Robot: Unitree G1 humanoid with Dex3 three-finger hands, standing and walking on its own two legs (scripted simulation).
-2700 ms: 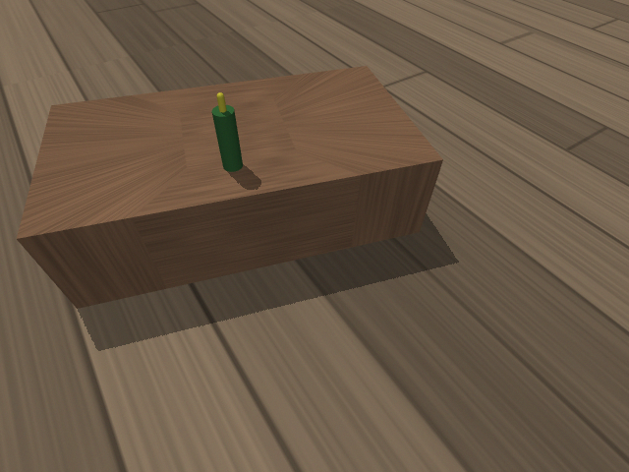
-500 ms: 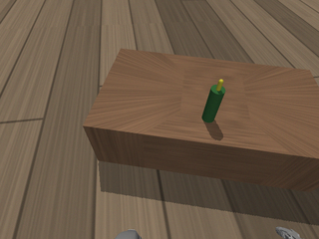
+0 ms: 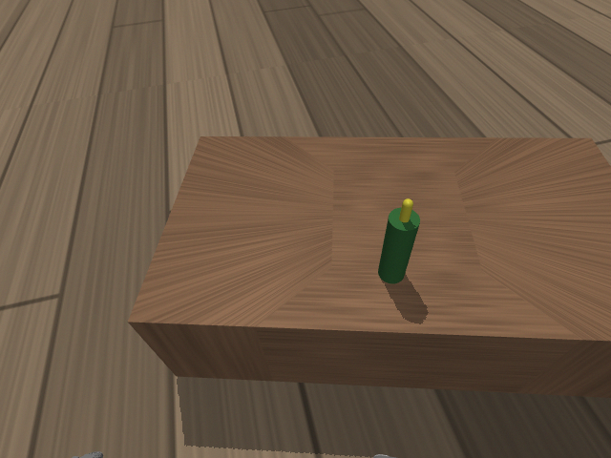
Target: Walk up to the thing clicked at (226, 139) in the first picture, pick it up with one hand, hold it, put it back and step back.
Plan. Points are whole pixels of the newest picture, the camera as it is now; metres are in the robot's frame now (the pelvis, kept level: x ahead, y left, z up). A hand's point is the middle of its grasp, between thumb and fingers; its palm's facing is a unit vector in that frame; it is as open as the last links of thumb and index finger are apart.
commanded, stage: walk up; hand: right
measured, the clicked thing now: (398, 240) +0.62 -0.19 -0.23
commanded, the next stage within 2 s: stand in 1.62 s
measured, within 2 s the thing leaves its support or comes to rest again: neither
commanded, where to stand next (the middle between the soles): +0.15 +0.03 m, yaw -2 degrees
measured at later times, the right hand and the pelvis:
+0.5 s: hand (476, 431) +0.19 -0.22 -0.13, palm faces -0.03 +0.92 -0.38, open 7.4 cm; pelvis +0.08 +0.03 +0.00, yaw -1 degrees
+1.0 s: hand (478, 430) +0.19 -0.23 -0.13, palm faces +0.02 +0.94 -0.35, open 7.4 cm; pelvis +0.10 +0.03 +0.03, yaw -3 degrees
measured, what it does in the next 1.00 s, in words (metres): walks ahead: left foot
